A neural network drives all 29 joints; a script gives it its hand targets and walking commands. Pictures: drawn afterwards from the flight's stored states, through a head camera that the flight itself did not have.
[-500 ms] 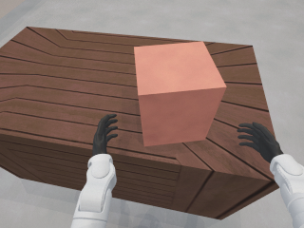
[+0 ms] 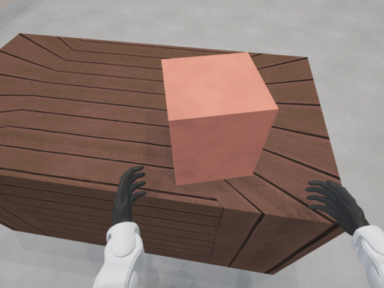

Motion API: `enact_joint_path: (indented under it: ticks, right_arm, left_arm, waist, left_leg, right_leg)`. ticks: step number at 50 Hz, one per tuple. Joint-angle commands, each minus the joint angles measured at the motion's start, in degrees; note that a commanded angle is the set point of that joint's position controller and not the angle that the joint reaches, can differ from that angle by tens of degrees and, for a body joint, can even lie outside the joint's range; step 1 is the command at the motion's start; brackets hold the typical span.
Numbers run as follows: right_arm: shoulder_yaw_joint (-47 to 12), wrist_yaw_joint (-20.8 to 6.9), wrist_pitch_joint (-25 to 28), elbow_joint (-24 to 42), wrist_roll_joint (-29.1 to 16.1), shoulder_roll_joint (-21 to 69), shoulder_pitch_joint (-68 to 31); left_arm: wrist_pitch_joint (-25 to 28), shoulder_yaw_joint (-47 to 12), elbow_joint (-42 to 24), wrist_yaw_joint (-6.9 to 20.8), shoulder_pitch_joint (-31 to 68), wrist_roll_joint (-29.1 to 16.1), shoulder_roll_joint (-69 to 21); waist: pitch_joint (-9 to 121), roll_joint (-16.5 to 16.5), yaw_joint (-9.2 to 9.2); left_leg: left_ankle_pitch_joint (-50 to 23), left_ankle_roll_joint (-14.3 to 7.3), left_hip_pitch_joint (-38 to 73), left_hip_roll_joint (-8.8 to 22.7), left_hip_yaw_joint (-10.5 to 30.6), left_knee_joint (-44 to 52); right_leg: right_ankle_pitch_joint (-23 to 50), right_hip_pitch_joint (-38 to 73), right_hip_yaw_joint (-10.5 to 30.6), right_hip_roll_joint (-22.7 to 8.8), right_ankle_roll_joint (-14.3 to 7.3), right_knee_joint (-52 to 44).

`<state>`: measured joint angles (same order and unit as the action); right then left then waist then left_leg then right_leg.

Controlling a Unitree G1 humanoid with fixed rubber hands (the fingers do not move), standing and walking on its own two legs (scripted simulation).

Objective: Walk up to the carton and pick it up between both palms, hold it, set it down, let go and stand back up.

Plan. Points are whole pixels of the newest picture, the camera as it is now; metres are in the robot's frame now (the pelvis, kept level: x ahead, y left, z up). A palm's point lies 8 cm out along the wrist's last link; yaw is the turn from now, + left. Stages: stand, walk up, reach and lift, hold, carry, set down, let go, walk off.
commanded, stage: set down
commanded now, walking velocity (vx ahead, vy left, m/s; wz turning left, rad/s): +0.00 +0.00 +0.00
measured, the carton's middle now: (210, 122) +0.49 +0.04 +0.04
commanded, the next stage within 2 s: none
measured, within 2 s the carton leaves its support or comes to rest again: neither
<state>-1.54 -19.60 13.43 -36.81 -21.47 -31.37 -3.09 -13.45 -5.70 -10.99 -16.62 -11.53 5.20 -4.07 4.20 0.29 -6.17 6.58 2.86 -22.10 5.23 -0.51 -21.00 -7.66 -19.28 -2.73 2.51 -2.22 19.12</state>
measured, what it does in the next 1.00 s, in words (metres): stands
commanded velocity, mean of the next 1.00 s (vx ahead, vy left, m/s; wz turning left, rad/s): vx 0.00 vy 0.00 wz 0.00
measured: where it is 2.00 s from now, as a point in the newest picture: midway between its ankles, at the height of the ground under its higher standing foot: outside the picture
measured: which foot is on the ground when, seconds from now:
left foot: down 0.00-1.00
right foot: down 0.00-1.00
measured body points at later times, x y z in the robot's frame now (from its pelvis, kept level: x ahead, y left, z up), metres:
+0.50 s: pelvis +0.00 +0.00 +0.00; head +0.04 +0.01 +0.45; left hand +0.22 +0.17 +0.04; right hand +0.26 -0.27 +0.00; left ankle +0.03 +0.16 -0.74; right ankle +0.01 -0.09 -0.74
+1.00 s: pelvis +0.01 +0.01 +0.00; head +0.05 +0.02 +0.45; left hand +0.21 +0.18 -0.01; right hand +0.24 -0.27 -0.02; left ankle +0.03 +0.16 -0.74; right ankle +0.01 -0.09 -0.74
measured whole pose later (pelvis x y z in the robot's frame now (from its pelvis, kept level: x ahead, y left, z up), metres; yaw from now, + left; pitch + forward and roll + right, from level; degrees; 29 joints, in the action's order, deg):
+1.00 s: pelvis +0.01 +0.01 +0.00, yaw -2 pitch +5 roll -1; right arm -0.6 -15.8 13.2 -29.5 -22.3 -29.7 11.0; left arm -8.3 -3.3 -3.6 -13.1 -19.9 5.2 -4.1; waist 0.9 0.9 -5.3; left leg 8.5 2.7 -17.5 4.9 -1.7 -21.0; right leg -8.8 -15.4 -0.8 2.5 -2.2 19.1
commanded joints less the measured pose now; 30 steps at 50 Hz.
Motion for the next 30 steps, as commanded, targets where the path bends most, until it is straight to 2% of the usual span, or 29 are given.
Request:
enact_joint_path:
  ticks: [1, 2, 3, 4, 5, 6, 8, 9, 11, 12, 13, 14, 15, 16, 17, 18, 19, 20, 21, 22, 24, 25, 26, 28, 29, 30]
  right_arm:
    - [8.33, -0.74, 3.26, 9.20, -6.55, -16.86, -6.83]
    - [8.38, -0.80, 3.04, 6.96, -6.45, -16.07, -3.31]
    - [8.13, -1.19, 2.91, 7.50, -7.40, -16.61, -5.32]
    - [7.66, -1.09, 2.57, 7.12, -7.19, -16.39, -4.37]
    - [7.42, -1.24, 2.24, 6.47, -6.87, -16.53, -2.84]
    - [7.44, -1.31, 2.10, 8.81, -7.50, -16.28, -5.74]
    - [7.64, -0.96, 1.41, 7.61, -6.71, -16.19, -1.32]
    - [7.13, -0.91, 1.18, 6.60, -6.65, -16.68, -0.31]
    - [7.24, -0.64, 1.21, 9.59, -6.60, -15.38, -1.08]
    - [7.28, -0.51, 0.93, 8.63, -6.35, -14.71, -0.56]
    - [8.10, -0.59, 0.97, 7.43, -5.93, -15.32, 0.05]
    - [7.26, -0.54, 0.97, 10.12, -6.07, -14.21, -1.02]
    - [8.15, -0.24, 0.74, 8.59, -5.24, -14.02, 1.01]
    - [10.17, -0.76, 1.12, 11.24, -5.75, -16.34, -0.74]
    - [9.12, -0.04, 0.73, 9.34, -4.41, -14.38, 1.30]
    - [9.64, -0.58, 1.08, 11.19, -4.75, -15.63, 1.36]
    - [9.25, -0.16, 0.42, 7.25, -4.15, -14.81, 2.40]
    - [8.36, 0.20, 1.03, 12.47, -5.34, -13.65, 1.90]
    - [8.61, 0.09, 0.40, 9.66, -4.34, -14.26, 3.26]
    - [8.31, 0.36, 0.30, 8.95, -3.70, -13.27, 3.43]
    - [6.35, 0.70, 0.63, 11.56, -4.25, -12.41, 4.47]
    - [7.88, 0.85, 0.55, 12.08, -3.96, -13.27, 4.51]
    - [7.89, 0.96, 0.80, 10.91, -3.93, -13.24, 4.97]
    - [7.79, 1.46, 0.59, 12.14, -2.96, -12.93, 5.99]
    - [8.32, 1.75, 0.60, 13.94, -3.11, -12.70, 6.25]
    - [6.07, 2.24, 0.23, 12.20, -2.83, -10.93, 7.58]
  left_arm:
    - [3.84, -4.45, -14.59, -1.63, 4.35, -5.61, -5.42]
    - [3.58, -3.80, -10.58, -1.44, 1.25, -4.21, -5.75]
    - [3.28, -2.69, -11.67, -1.85, 2.80, -4.16, -4.91]
    - [2.71, -3.13, -9.79, -1.65, 2.43, -4.06, -5.31]
    - [1.95, -3.47, -8.60, -1.43, -1.05, -4.00, -5.78]
    - [2.63, -3.01, -11.17, -1.95, 2.79, -3.93, -5.77]
    - [1.67, -3.86, -8.70, -1.19, -1.14, -3.80, -6.22]
    - [1.36, -2.84, -7.98, -0.92, -2.30, -3.25, -5.81]
    - [2.14, -2.15, -8.50, -0.81, -0.42, -3.78, -4.82]
    - [2.03, -2.79, -8.02, -0.73, -1.01, -3.34, -4.87]
    - [2.19, -3.59, -7.75, -0.67, -0.84, -3.43, -4.73]
    - [2.63, -2.38, -9.08, -0.98, -0.36, -2.80, -4.22]
    - [2.72, -2.41, -7.98, -0.82, -1.96, -2.98, -3.73]
    - [3.38, -3.28, -11.69, -1.48, 0.24, -3.47, -4.32]
    - [2.91, -3.36, -8.33, -0.63, -2.08, -3.32, -4.16]
    - [3.52, -2.69, -10.83, -1.29, -0.64, -3.28, -3.82]
    - [2.81, -3.82, -7.40, -0.38, -2.36, -3.76, -3.92]
    - [3.47, -1.17, -10.11, -0.71, -2.59, -3.13, -2.97]
    - [3.12, -2.89, -8.93, -0.36, -3.37, -3.78, -3.34]
    - [3.55, -1.90, -6.16, 0.30, -2.62, -3.37, -2.77]
    - [3.37, 0.44, -6.22, 0.12, -4.32, -3.07, -1.48]
    - [3.52, -1.34, -8.09, 0.31, -4.02, -3.50, -2.05]
    - [3.59, -1.48, -7.25, 0.54, -4.28, -3.01, -1.95]
    - [3.61, -0.04, -5.10, 0.88, -4.04, -2.95, -1.09]
    - [3.81, -0.79, -5.48, 1.14, -5.03, -3.52, -0.79]
    - [3.68, 1.63, -1.37, 1.83, -6.70, -2.53, -0.23]
  waist:
    - [13.33, 9.35, 7.94]
    - [10.18, 9.22, 8.68]
    - [11.01, 8.32, 7.27]
    - [10.38, 9.01, 8.13]
    - [7.42, 10.12, 8.06]
    - [10.35, 7.62, 7.06]
    - [7.99, 9.49, 8.92]
    - [6.27, 9.68, 8.38]
    - [7.98, 9.72, 7.73]
    - [6.55, 8.96, 7.92]
    - [5.89, 7.97, 9.01]
    - [6.84, 7.44, 7.39]
    - [5.99, 7.76, 7.76]
    - [7.89, 7.01, 8.47]
    - [6.67, 9.35, 8.86]
    - [8.12, 8.08, 8.47]
    - [5.99, 8.30, 9.39]
    - [7.42, 9.13, 7.10]
    - [6.40, 9.06, 8.44]
    - [5.57, 9.72, 8.57]
    - [5.15, 9.29, 6.26]
    - [7.37, 9.41, 7.53]
    - [6.54, 8.64, 7.59]
    - [6.38, 9.46, 8.05]
    - [7.21, 9.77, 7.70]
    - [4.87, 11.36, 6.59]
  left_leg:
    - [-3.43, -4.08, 21.48, -3.32, 1.49, 0.30]
    - [-1.72, -4.22, 22.32, -3.17, 2.17, 0.74]
    - [-1.63, -4.08, 21.28, -3.12, 1.99, 1.00]
    - [-1.42, -4.10, 21.58, -3.05, 1.73, 0.87]
    - [-1.15, -4.15, 21.87, -2.66, 2.69, 1.36]
    - [-0.92, -3.72, 22.35, -2.81, 1.98, 1.19]
    - [-1.72, -3.73, 23.26, -3.05, 2.07, 0.83]
    - [-2.23, -3.73, 22.71, -2.89, 2.09, 1.36]
    - [0.35, -3.74, 21.82, -3.11, 1.97, 1.56]
    - [0.49, -3.81, 22.20, -3.30, 1.85, 1.69]
    - [1.39, -3.53, 22.77, -3.20, 1.99, 1.47]
    - [2.46, -3.59, 22.01, -2.91, 2.12, 1.46]
    - [3.49, -3.47, 21.95, -3.19, 2.08, 2.11]
    - [3.61, -2.71, 22.29, -2.42, 2.92, 1.84]
    - [3.35, -3.40, 21.76, -2.89, 2.43, 1.31]
    - [3.15, -2.88, 21.67, -2.47, 2.96, 1.23]
    - [3.93, -3.13, 21.71, -2.85, 2.48, 1.13]
    - [2.28, -3.20, 21.65, -2.75, 1.97, 1.02]
    - [2.32, -3.04, 21.93, -2.91, 2.31, 1.44]
    - [3.84, -3.57, 20.99, -3.36, 1.90, 0.94]
    - [1.75, -3.56, 19.10, -3.34, 1.47, 1.28]
    - [0.74, -3.21, 20.24, -3.50, 1.52, 1.15]
    - [0.67, -3.19, 21.08, -3.52, 1.20, 1.36]
    - [0.60, -3.32, 20.16, -3.65, 1.12, 1.05]
    - [-1.08, -3.20, 22.15, -3.54, 1.15, 1.15]
    - [-2.45, -3.73, 20.13, -4.04, 0.58, 1.09]
  right_leg:
    - [2.09, 1.07, 2.87, -0.69, -1.36, -2.94]
    - [0.76, 1.62, 3.35, -1.04, -1.74, -3.47]
    - [0.01, 1.91, 3.58, -1.01, -1.85, -3.50]
    - [0.07, 1.56, 3.59, -1.28, -1.73, -3.87]
    - [0.15, 1.36, 3.07, -0.93, -2.20, -4.08]
    - [-1.24, 0.89, 3.61, -1.29, -2.12, -4.07]
    - [0.76, 2.07, 4.06, -1.53, -1.80, -4.46]
    - [0.64, 2.67, 4.30, -1.64, -1.98, -4.80]
    - [-3.13, 2.84, 5.15, -2.19, -1.58, -4.95]
    - [-2.12, 1.94, 4.81, -2.15, -1.70, -4.89]
    - [-2.76, 0.82, 4.22, -1.99, -1.98, -4.67]
    - [-4.72, 1.38, 4.93, -2.30, -2.01, -4.42]
    - [-5.65, 1.53, 4.73, -2.57, -1.70, -4.81]
    - [-6.24, 0.94, 4.57, -2.06, -2.11, -4.12]
    - [-5.25, 1.40, 5.30, -2.55, -1.56, -4.90]
    - [-6.35, 1.53, 5.57, -2.64, -1.85, -4.31]
    - [-4.89, 1.26, 5.43, -2.93, -1.57, -4.77]
    - [-5.35, 2.52, 5.86, -2.47, -1.65, -4.30]
    - [-4.19, 0.96, 4.74, -2.36, -1.49, -4.85]
    - [-5.12, 1.23, 5.95, -3.06, -1.51, -4.71]
    - [-4.67, 4.21, 6.95, -3.39, -1.43, -4.82]
    - [-2.86, 4.80, 6.17, -2.99, -1.34, -4.51]
    - [-1.94, 3.34, 5.59, -2.81, -1.45, -4.37]
    - [-2.70, 4.27, 6.56, -3.18, -1.25, -4.57]
    - [-0.42, 3.89, 5.62, -2.64, -1.44, -4.50]
    - [1.14, 6.43, 7.04, -2.94, -1.06, -4.65]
